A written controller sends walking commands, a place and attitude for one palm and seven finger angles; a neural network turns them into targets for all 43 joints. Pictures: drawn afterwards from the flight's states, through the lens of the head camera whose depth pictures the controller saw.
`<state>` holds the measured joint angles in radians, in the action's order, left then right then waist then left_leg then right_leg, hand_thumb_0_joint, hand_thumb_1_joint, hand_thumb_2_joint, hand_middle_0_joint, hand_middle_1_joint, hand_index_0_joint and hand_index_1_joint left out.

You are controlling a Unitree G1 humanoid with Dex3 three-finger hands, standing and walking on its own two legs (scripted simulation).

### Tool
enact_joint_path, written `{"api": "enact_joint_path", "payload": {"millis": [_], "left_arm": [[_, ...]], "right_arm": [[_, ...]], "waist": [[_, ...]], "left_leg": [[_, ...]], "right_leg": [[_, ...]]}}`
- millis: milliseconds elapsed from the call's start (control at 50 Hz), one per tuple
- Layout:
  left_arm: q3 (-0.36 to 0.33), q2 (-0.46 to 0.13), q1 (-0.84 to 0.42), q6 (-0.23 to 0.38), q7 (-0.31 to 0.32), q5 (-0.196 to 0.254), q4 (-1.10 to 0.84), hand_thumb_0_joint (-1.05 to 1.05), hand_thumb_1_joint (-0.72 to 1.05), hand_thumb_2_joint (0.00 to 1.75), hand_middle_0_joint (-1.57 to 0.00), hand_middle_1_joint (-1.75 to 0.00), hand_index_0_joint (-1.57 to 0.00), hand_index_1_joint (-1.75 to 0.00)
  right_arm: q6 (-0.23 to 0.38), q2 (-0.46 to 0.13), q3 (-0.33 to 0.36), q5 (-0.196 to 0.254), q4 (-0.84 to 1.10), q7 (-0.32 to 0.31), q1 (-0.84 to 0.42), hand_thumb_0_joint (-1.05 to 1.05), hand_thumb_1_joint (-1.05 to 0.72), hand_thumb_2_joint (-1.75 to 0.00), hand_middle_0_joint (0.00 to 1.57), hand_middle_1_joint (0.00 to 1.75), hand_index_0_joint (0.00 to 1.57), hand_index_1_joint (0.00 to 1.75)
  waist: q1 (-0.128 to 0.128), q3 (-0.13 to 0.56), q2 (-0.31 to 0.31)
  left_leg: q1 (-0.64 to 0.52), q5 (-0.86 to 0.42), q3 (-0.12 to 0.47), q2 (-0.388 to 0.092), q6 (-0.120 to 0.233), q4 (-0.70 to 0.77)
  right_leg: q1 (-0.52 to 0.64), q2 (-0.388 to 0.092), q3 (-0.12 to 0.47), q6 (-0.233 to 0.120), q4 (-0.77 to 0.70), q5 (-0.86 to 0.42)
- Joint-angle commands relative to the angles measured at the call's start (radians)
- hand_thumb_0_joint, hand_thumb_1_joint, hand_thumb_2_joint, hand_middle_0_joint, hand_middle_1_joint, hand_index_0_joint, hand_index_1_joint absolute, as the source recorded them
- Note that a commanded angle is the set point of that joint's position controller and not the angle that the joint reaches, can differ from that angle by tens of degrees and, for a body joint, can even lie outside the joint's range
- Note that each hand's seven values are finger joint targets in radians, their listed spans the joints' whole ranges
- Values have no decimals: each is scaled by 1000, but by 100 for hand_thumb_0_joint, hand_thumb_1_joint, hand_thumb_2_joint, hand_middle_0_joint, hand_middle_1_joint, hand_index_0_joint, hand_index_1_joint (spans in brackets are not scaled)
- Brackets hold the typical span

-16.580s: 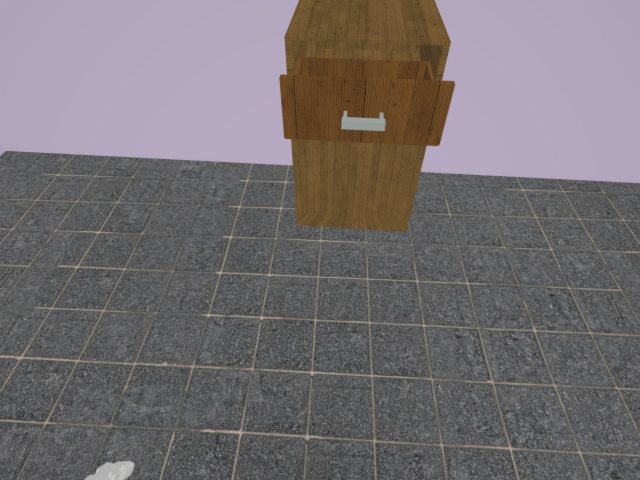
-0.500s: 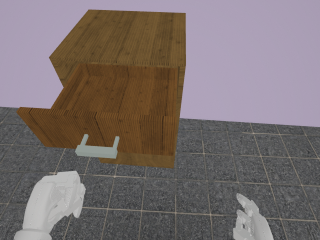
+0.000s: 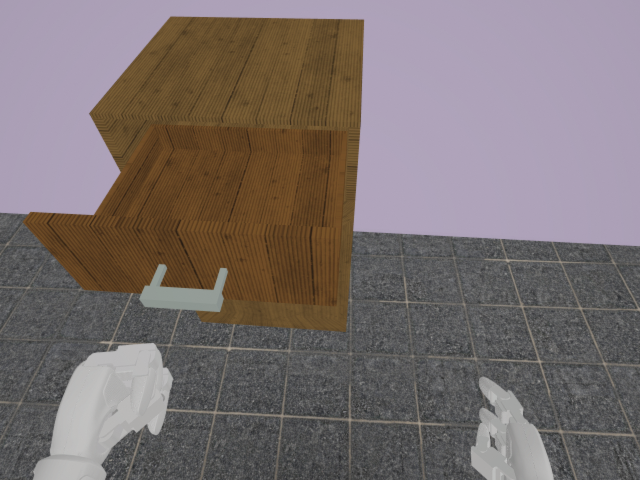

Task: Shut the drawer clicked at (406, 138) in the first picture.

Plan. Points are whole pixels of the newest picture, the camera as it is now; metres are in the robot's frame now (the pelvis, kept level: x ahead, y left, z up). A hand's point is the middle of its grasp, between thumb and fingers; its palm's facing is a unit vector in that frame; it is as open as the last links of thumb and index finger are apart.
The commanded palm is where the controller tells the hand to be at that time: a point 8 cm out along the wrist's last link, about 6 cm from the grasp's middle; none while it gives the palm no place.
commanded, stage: bring the fist close to the handle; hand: left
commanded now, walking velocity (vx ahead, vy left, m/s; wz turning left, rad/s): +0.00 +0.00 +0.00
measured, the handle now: (187, 285) +0.38 +0.23 -0.02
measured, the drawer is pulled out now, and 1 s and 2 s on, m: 0.26 0.26 0.24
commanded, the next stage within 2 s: push the drawer shut in 1.26 s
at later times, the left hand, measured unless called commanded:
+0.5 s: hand (175, 367) +0.25 +0.20 +0.02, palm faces -0.01 -1.00 -0.06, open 3.3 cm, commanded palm +0.22 +0.26 +0.02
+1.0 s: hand (190, 353) +0.28 +0.20 -0.03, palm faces -0.07 -1.00 -0.02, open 3.3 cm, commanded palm +0.26 +0.26 -0.01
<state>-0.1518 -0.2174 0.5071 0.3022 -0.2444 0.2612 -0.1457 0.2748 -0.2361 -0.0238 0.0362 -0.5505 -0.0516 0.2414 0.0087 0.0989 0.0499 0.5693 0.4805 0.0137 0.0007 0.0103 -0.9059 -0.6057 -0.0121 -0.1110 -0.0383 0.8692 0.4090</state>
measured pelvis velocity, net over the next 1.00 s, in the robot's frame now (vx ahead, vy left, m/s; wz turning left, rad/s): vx -0.02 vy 0.02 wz -0.03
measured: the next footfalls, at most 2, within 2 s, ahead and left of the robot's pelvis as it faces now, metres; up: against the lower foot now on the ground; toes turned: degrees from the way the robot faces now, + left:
none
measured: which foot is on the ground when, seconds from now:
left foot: down 0.00-1.00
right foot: down 0.00-1.00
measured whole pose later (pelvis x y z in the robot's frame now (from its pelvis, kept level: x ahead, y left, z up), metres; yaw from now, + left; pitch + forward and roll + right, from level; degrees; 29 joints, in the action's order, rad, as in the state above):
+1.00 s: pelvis -0.02 +0.02 -0.05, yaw -2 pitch +20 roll -2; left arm -0.22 -0.24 0.04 0.40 -0.30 0.26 0.27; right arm 0.18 -0.25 -0.02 0.01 -0.56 -0.03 0.22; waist -0.03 0.14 0.03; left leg 0.98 0.57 -0.01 0.00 0.04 -1.21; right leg -1.02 -0.03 -0.09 -0.02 1.15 0.47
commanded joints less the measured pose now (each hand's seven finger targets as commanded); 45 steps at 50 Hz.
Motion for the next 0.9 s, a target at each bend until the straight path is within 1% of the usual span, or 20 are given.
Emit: {"api": "enact_joint_path", "payload": {"millis": [0,40,60,80,120,140,180,220,320,360,460,480,560,600,660,720,760,800,840,880], "left_arm": [[-107,-139,-130,92,-1,14,-128,0,90,90,-140,-160,-140,-160],[-134,-163,-145,105,-15,18,-102,0,90,90,-140,-160,-140,-160],[-113,-152,-173,114,-26,19,-106,0,90,90,-140,-160,-140,-160],[-121,-155,-175,121,-31,23,-107,0,90,90,-140,-160,-140,-160],[-109,-143,-192,126,-40,28,-68,0,90,90,-140,-160,-140,-160],[-137,-164,-207,127,-43,35,-40,0,90,90,-140,-160,-140,-160],[-140,-165,-235,134,-51,40,-11,0,90,90,-140,-160,-140,-160],[-160,-168,-237,131,-54,42,48,0,90,90,-140,-160,-140,-160],[-187,-179,-247,146,-66,50,96,0,90,90,-140,-160,-140,-160],[-181,-179,-286,160,-73,52,94,0,90,90,-140,-160,-140,-160],[-177,-175,-325,201,-85,55,130,0,90,90,-140,-160,-140,-160],[-160,-161,-328,203,-90,57,146,0,90,90,-140,-160,-140,-160],[-171,-182,-413,208,-96,51,196,0,90,90,-140,-160,-140,-160],[-187,-204,-451,210,-95,48,203,0,90,90,-140,-160,-140,-160],[-169,-200,-546,214,-92,41,199,0,90,90,-140,-160,-140,-160],[-178,-202,-540,215,-92,42,223,0,90,90,-140,-160,-140,-160],[-145,-171,-559,206,-91,41,233,0,90,90,-140,-160,-140,-160],[-149,-182,-553,196,-86,34,251,0,90,90,-140,-160,-140,-160],[-122,-161,-592,186,-78,24,254,0,90,90,-140,-160,-140,-160],[-148,-187,-575,178,-66,24,233,0,90,90,-140,-160,-140,-160]], "right_arm": [[53,-126,47,1,140,-11,-62,0,-90,-90,20,30,20,30],[53,-126,51,1,139,-12,-50,0,-90,-90,20,30,20,30],[55,-128,48,1,139,-11,-50,0,-90,-90,20,30,20,30],[58,-125,50,0,139,-10,-46,0,-90,-90,20,30,20,30],[56,-127,49,-3,130,-9,-44,0,-90,-90,20,30,20,30],[55,-130,52,-1,122,-11,-44,0,-90,-90,20,30,20,30],[53,-133,53,-1,118,-11,-49,0,-90,-90,20,30,20,30],[45,-136,56,-3,114,-11,-47,0,-90,-90,20,30,20,30],[31,-135,64,-5,115,-4,-45,0,-90,-90,20,30,20,30],[28,-136,64,-7,114,0,-39,0,-90,-90,20,30,20,30],[24,-141,69,-10,105,6,-37,0,-90,-90,20,30,20,30],[22,-142,67,-10,108,7,-35,0,-90,-90,20,30,20,30],[13,-152,68,-11,103,6,-29,0,-90,-90,20,30,20,30],[8,-157,67,-14,104,4,-32,0,-90,-90,20,30,20,30],[5,-156,65,-15,104,1,-33,0,-90,-90,20,30,20,30],[-1,-158,65,-16,106,2,-30,0,-90,-90,20,30,20,30],[-7,-158,65,-17,109,5,-29,0,-90,-90,20,30,20,30],[-15,-165,65,-19,112,7,-26,0,-90,-90,20,30,20,30],[-24,-166,66,-20,114,10,-25,0,-90,-90,20,30,20,30],[-35,-168,69,-17,126,13,-23,0,-90,-90,20,30,20,30]], "waist": [[-22,78,-41],[-17,133,-35],[-23,146,-15],[-18,182,-7],[-26,188,-23],[-26,180,-39],[-28,173,-39],[-23,177,-73],[-11,234,-50],[-18,250,-45],[-24,264,-25],[-29,256,-40],[-39,262,-40],[-34,273,-36],[-42,317,-3],[-32,349,-2],[-38,353,3],[-33,366,-6],[-42,371,2],[-28,385,-8]], "left_leg": [[59,-179,13,17,9,107],[63,-200,7,19,9,91],[59,-213,6,21,10,84],[51,-234,6,20,10,78],[64,-247,8,18,11,66],[86,-239,8,17,9,60],[108,-230,5,19,9,50],[138,-234,6,18,10,40],[157,-273,-2,18,9,18],[160,-283,-3,17,10,7],[192,-278,3,13,9,-27],[200,-269,4,12,9,-31],[242,-239,7,9,9,-62],[258,-236,11,8,12,-74],[253,-226,14,7,10,-91],[254,-248,20,4,8,-101],[251,-252,23,5,5,-106],[261,-262,31,2,5,-112],[264,-260,34,2,1,-121],[259,-255,36,1,-3,-110]], "right_leg": [[101,-1,88,21,-146,-74],[124,-6,102,22,-137,-99],[127,-8,105,22,-130,-122],[139,-9,104,22,-119,-153],[137,-6,103,24,-107,-179],[134,-7,108,26,-107,-171],[125,-11,115,27,-103,-160],[128,-10,121,27,-94,-163],[144,-13,126,27,-53,-236],[131,-11,122,28,-35,-258],[72,-5,113,23,15,-245],[55,-3,109,24,20,-231],[-1,-2,107,24,50,-187],[-15,1,108,18,66,-175],[-48,-1,103,19,91,-157],[-65,3,92,16,117,-172],[-91,2,82,17,129,-173],[-108,5,74,13,146,-171],[-143,3,67,15,161,-165],[-127,3,66,13,156,-154]]}}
